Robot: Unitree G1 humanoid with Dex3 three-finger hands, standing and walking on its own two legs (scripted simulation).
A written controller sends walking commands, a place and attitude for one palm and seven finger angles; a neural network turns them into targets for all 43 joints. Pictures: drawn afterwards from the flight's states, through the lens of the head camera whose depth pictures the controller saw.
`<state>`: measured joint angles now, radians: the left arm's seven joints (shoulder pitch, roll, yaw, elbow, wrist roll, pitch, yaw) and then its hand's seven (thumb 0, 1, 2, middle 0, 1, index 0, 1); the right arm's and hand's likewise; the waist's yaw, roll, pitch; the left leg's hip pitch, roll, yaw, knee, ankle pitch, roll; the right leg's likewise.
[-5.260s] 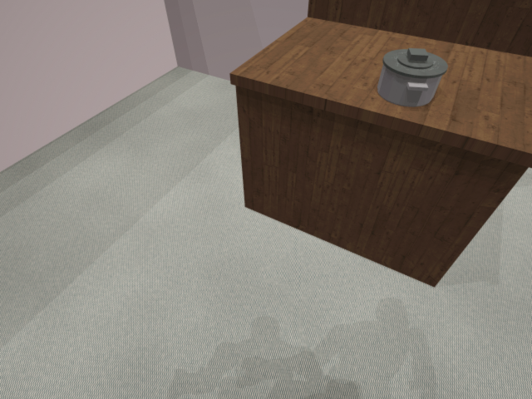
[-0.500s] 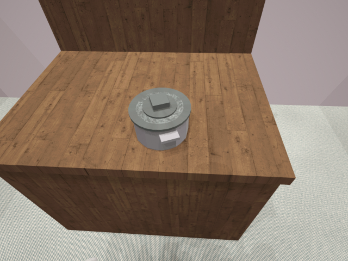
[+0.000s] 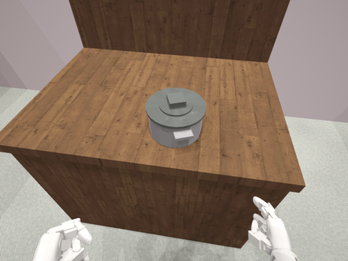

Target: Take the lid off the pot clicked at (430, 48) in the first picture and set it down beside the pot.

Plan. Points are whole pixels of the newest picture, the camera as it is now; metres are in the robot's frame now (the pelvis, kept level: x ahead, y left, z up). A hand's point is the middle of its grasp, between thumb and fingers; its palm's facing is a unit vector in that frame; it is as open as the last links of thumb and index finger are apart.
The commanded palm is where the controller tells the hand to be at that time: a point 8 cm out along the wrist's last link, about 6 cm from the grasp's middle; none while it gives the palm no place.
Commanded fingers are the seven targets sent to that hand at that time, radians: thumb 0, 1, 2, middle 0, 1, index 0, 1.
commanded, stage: raise the hand higher, near the body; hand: left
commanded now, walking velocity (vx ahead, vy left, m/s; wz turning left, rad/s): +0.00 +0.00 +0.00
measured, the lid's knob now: (176, 99) +0.53 +0.07 +0.09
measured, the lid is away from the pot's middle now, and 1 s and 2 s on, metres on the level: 0.00 0.00 0.00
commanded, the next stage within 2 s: reach forward and open the fingers in 0.88 s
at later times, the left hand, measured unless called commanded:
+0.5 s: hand (63, 228) +0.15 +0.24 +0.06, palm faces +0.23 -0.89 -0.39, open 3.1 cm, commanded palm +0.10 +0.28 +0.08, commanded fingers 0.00 0.90 0.90 -1.30 -1.50 -1.30 -1.50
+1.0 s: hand (53, 201) +0.18 +0.25 +0.12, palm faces +0.32 -0.85 -0.43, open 3.1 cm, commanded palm +0.13 +0.28 +0.14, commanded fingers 0.00 0.84 0.92 -1.28 -1.43 -1.28 -1.43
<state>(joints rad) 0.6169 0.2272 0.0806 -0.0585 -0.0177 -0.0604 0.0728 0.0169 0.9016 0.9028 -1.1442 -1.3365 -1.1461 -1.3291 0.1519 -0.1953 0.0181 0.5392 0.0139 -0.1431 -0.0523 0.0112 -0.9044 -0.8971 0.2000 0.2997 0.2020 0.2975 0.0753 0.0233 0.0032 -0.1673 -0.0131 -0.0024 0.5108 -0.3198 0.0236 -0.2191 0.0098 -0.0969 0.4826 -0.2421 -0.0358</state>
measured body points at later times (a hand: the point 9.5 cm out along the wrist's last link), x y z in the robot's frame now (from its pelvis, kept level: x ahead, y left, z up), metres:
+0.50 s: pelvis +0.00 +0.02 +0.00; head -0.01 +0.01 +0.45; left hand +0.14 +0.28 +0.08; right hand +0.19 -0.20 -0.07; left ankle -0.03 +0.10 -0.74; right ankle +0.01 -0.09 -0.74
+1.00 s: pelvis +0.00 +0.02 +0.00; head +0.00 +0.00 +0.45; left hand +0.15 +0.29 +0.14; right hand +0.19 -0.19 -0.08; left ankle -0.03 +0.10 -0.74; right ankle +0.01 -0.09 -0.74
